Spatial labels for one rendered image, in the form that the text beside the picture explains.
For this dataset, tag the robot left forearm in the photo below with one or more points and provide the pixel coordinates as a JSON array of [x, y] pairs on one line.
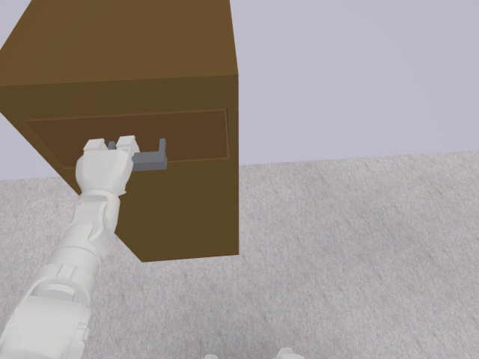
[[71, 270]]

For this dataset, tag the left robot hand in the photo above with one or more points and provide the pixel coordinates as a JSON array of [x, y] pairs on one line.
[[103, 169]]

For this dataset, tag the drawer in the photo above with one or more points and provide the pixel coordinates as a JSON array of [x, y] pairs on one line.
[[198, 134]]

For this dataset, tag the left robot upper arm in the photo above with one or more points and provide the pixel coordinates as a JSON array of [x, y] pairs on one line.
[[47, 328]]

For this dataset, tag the handle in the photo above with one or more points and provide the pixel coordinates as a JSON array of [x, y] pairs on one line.
[[148, 161]]

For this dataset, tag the cabinet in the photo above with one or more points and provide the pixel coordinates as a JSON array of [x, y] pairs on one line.
[[74, 58]]

